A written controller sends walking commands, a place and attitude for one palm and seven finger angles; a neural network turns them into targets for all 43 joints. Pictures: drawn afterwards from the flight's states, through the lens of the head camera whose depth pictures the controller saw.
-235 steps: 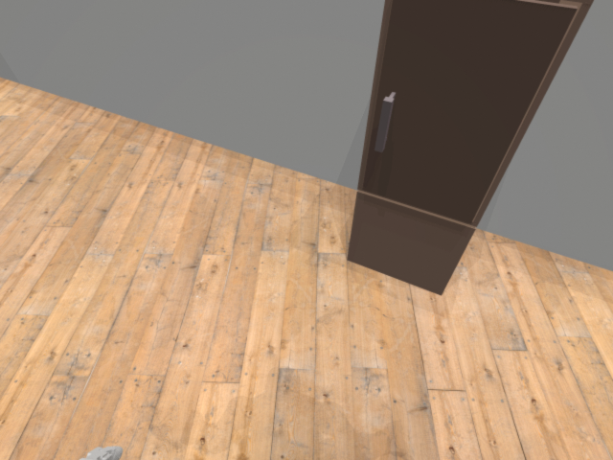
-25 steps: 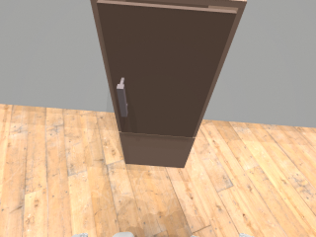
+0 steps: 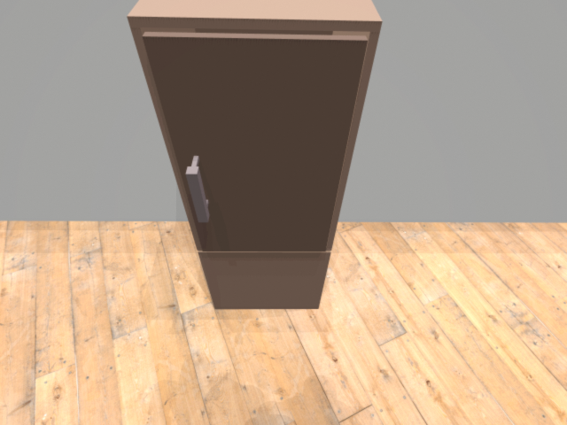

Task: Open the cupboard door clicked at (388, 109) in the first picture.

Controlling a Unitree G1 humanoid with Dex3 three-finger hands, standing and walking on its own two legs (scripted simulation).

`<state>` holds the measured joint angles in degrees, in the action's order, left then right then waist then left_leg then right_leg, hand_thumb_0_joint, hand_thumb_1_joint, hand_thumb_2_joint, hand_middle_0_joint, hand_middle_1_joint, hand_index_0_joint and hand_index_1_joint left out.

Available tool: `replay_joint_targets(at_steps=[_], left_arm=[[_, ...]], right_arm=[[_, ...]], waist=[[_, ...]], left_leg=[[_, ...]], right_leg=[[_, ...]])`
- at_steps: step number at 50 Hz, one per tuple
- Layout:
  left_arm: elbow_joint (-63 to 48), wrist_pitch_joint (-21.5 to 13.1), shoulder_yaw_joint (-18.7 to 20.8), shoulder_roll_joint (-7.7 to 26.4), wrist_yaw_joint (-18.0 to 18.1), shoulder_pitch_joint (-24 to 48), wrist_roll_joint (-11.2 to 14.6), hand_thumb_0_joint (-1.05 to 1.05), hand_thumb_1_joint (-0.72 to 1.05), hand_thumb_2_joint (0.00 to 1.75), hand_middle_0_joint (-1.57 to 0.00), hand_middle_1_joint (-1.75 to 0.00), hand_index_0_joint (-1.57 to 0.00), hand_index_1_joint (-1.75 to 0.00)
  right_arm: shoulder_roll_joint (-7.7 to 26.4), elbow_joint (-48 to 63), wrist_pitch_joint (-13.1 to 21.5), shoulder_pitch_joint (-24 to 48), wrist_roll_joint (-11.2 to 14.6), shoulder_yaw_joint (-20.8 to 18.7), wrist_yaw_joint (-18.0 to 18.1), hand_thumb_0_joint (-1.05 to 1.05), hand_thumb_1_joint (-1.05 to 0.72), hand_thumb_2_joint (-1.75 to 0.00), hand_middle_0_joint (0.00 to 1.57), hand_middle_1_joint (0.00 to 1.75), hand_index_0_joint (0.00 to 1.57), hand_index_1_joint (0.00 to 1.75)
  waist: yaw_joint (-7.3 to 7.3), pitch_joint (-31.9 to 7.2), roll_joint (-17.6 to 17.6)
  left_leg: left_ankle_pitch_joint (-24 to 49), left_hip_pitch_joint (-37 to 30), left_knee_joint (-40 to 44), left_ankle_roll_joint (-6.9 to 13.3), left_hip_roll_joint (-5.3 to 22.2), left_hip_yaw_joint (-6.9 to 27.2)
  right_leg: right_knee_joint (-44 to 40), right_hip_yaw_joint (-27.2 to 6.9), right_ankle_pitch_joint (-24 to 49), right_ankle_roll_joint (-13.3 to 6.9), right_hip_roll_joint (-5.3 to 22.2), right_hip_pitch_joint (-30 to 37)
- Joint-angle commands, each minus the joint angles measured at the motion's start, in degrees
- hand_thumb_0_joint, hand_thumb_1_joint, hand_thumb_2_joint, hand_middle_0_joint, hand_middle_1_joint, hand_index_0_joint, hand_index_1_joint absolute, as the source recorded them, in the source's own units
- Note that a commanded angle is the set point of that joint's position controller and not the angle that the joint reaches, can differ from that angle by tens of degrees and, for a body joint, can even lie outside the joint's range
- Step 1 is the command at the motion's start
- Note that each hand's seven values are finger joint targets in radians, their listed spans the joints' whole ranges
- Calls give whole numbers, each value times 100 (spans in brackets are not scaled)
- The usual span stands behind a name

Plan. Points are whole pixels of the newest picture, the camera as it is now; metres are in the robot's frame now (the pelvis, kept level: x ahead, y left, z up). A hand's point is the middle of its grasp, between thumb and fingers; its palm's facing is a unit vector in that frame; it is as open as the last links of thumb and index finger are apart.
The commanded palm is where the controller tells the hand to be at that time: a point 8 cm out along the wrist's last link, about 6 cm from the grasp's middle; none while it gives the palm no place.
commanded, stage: come to a stop and stand still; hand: left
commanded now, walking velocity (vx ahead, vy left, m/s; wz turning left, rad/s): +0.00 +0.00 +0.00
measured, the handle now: (199, 189) +0.59 +0.21 -0.07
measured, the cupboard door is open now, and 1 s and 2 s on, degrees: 0 0 0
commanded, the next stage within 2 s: look again from close up in 0.90 s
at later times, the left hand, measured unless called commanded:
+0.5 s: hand out of the picture -0.01 +0.10 -0.17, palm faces +0.07 -0.99 -0.13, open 7.4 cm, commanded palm none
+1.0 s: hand out of the picture +0.03 +0.14 -0.17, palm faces +0.06 -0.98 -0.19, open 7.4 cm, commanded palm none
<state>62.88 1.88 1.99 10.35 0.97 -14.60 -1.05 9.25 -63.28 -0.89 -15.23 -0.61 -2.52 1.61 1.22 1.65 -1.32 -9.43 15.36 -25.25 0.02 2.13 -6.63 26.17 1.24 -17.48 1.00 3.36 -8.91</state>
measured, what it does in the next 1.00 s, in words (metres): shifts its weight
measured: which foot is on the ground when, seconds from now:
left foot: down 0.00-1.00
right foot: down 0.00-1.00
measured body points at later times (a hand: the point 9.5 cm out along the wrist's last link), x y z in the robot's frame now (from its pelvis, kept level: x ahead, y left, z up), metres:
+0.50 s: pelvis +0.02 -0.04 +0.00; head +0.03 -0.04 +0.45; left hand -0.02 +0.16 -0.16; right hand -0.02 -0.24 -0.16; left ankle +0.04 +0.12 -0.74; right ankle -0.03 -0.13 -0.74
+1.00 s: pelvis +0.04 -0.03 +0.00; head +0.06 -0.04 +0.45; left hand +0.03 +0.19 -0.16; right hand +0.06 -0.26 -0.16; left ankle +0.04 +0.12 -0.74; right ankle -0.03 -0.13 -0.74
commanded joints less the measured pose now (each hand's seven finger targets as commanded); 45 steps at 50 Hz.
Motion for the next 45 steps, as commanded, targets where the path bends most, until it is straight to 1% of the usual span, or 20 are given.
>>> replay_joint_targets(at_steps=[1,2,3,4,5,6,9,10,11,12,16,21,22,25,26,30,32,35,37,45], left_arm=[[-43,-223,17,727,103,-244,25,0,90,90,-20,-30,-20,-30],[-27,-244,13,658,109,-193,37,0,90,90,-20,-30,-20,-30],[-16,-239,-25,534,112,-115,45,0,90,90,-20,-30,-20,-30],[2,-228,-45,454,115,-109,60,0,90,90,-20,-30,-20,-30],[8,-226,-51,393,117,-135,64,0,90,90,-20,-30,-20,-30],[7,-230,-54,349,116,-205,78,0,90,90,-20,-30,-20,-30],[26,-202,-30,335,118,-319,90,0,90,90,-20,-30,-20,-30],[36,-199,-35,314,122,-381,89,0,90,90,-20,-30,-20,-30],[44,-206,-34,296,124,-386,88,0,90,90,-20,-30,-20,-30],[47,-217,-38,263,126,-442,92,0,90,90,-20,-30,-20,-30],[97,-238,-48,163,130,-596,93,0,90,90,-20,-30,-20,-30],[156,-256,-48,57,139,-711,86,0,90,90,-20,-30,-20,-30],[163,-263,-46,56,139,-729,83,0,90,90,-20,-30,-20,-30],[204,-273,-44,14,151,-840,72,0,90,90,-20,-30,-20,-30],[203,-277,-46,13,154,-813,69,0,90,90,-20,-30,-20,-30],[217,-272,-47,7,163,-867,55,0,90,90,-20,-30,-20,-30],[225,-276,-52,-1,164,-888,51,0,90,90,-20,-30,-20,-30],[210,-269,-55,56,171,-840,45,0,90,90,-20,-30,-20,-30],[201,-271,-55,72,172,-860,46,0,90,90,-20,-30,-20,-30],[143,-263,-54,219,164,-745,44,0,90,90,-20,-30,-20,-30]], right_arm=[[137,144,27,-147,-11,58,-58,0,-90,-90,20,30,20,30],[174,91,0,-157,-47,60,-54,0,-90,-90,20,30,20,30],[227,1,8,-316,-52,62,-51,0,-90,-90,20,30,20,30],[211,-92,16,-464,-49,72,-47,0,-90,-90,20,30,20,30],[199,-185,29,-597,-45,80,-42,0,-90,-90,20,30,20,30],[200,-223,40,-656,-44,91,-30,0,-90,-90,20,30,20,30],[164,-294,19,-694,-44,101,-16,0,-90,-90,20,30,20,30],[135,-297,13,-693,-38,100,-13,0,-90,-90,20,30,20,30],[110,-306,18,-725,-40,108,-9,0,-90,-90,20,30,20,30],[92,-315,22,-744,-42,109,-1,0,-90,-90,20,30,20,30],[68,-335,49,-731,-22,112,27,0,-90,-90,20,30,20,30],[52,-355,91,-712,-9,108,60,0,-90,-90,20,30,20,30],[70,-340,108,-708,-6,104,66,0,-90,-90,20,30,20,30],[92,-321,129,-620,6,90,88,0,-90,-90,20,30,20,30],[106,-322,134,-627,5,95,91,0,-90,-90,20,30,20,30],[138,-284,136,-492,11,88,102,0,-90,-90,20,30,20,30],[161,-282,143,-429,6,96,112,0,-90,-90,20,30,20,30],[210,-262,136,-392,9,103,110,0,-90,-90,20,30,20,30],[239,-233,143,-332,2,106,110,0,-90,-90,20,30,20,30],[354,-188,133,-185,0,117,93,0,-90,-90,20,30,20,30]], waist=[[-4,255,-707],[-53,505,-1206],[16,600,-1127],[40,657,-916],[65,604,-681],[44,584,-468],[-6,739,-251],[-34,707,-196],[-20,757,-193],[-38,708,-219],[-60,603,-19],[-75,441,104],[-68,339,161],[-93,170,137],[-73,177,123],[-98,247,105],[-96,179,104],[-98,249,50],[-107,194,89],[-134,251,33]], left_leg=[[-622,-107,114,-112,184,409],[-524,-216,-11,-82,210,423],[-347,-279,5,-71,243,429],[-163,-391,58,-66,257,433],[-29,-456,122,-66,277,446],[28,-485,187,-68,303,476],[-92,-329,169,-92,313,470],[-75,-329,151,-88,325,469],[-21,-286,159,-92,326,465],[43,-316,135,-91,330,474],[231,-400,176,-87,368,504],[460,-479,219,-57,415,540],[572,-537,220,-52,433,540],[829,-695,167,-23,473,549],[880,-676,173,-21,471,554],[1003,-750,152,-10,489,543],[1164,-837,136,1,495,541],[1199,-835,148,0,491,540],[1317,-899,148,6,490,538],[1275,-920,204,-5,487,528]], right_leg=[[-1478,-997,-480,-507,1007,-729],[-1621,-973,-702,-516,900,-1050],[-1582,-873,-745,-504,802,-1118],[-1476,-726,-712,-462,692,-1160],[-1347,-616,-593,-423,554,-1098],[-1260,-555,-544,-390,484,-1063],[-1270,-544,-787,-364,415,-1084],[-1294,-545,-778,-371,415,-1047],[-1262,-534,-682,-374,405,-1022],[-1251,-542,-578,-381,397,-979],[-1128,-457,-141,-357,335,-821],[-952,-339,394,-325,269,-586],[-898,-295,587,-315,270,-496],[-786,-251,1146,-293,261,-345],[-746,-220,1260,-290,261,-298],[-710,-183,1467,-257,255,-303],[-687,-166,1714,-244,287,-248],[-682,-144,1776,-231,279,-192],[-673,-143,1911,-222,305,-145],[-718,-132,1924,-202,317,-75]])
